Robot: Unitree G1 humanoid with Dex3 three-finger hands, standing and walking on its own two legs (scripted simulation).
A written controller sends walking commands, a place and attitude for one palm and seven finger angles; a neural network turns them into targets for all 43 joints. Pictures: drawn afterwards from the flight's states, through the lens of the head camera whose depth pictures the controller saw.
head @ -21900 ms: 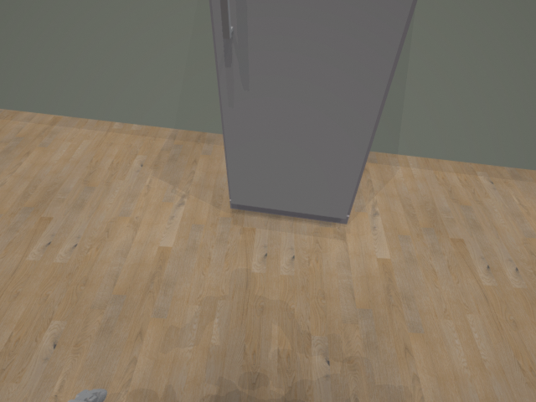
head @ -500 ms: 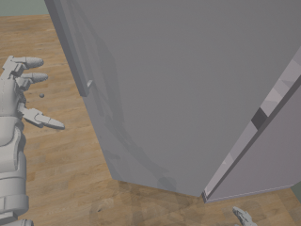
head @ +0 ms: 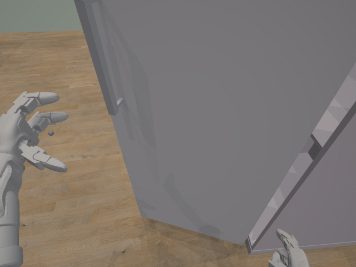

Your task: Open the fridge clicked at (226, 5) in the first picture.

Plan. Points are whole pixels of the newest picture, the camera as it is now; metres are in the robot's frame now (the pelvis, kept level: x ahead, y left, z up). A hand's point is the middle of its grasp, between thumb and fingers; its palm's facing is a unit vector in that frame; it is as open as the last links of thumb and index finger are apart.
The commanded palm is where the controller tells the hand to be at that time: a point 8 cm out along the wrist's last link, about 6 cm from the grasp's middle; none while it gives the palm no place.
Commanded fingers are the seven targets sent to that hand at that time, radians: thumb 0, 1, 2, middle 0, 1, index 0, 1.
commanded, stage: draw the hand back to the body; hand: left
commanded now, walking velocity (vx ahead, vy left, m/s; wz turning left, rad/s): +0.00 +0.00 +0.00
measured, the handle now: (105, 62) +0.47 +0.23 +0.24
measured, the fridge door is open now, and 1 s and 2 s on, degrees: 69 69 69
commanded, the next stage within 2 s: step back with the hand held close in 1.46 s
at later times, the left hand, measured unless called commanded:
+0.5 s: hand (38, 154) +0.25 +0.29 +0.17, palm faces +0.36 -0.91 -0.22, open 14.1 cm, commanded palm +0.20 +0.33 +0.19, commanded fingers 0.00 -0.12 0.41 -0.23 -0.89 -0.23 -0.89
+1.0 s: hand (39, 170) +0.22 +0.28 +0.16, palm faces +0.47 -0.82 -0.33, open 9.5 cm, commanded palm +0.17 +0.31 +0.18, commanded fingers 0.00 0.79 0.85 -0.20 -0.36 -0.20 -0.36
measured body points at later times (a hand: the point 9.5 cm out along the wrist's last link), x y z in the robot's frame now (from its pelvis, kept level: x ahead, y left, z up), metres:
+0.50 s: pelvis +0.00 +0.02 +0.01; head -0.03 +0.01 +0.45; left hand +0.22 +0.34 +0.18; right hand +0.19 -0.21 -0.05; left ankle +0.01 +0.14 -0.73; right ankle +0.02 -0.11 -0.73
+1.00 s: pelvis +0.01 +0.02 +0.01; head -0.01 +0.00 +0.46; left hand +0.19 +0.32 +0.18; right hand +0.19 -0.22 -0.07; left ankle +0.01 +0.14 -0.73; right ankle +0.02 -0.11 -0.73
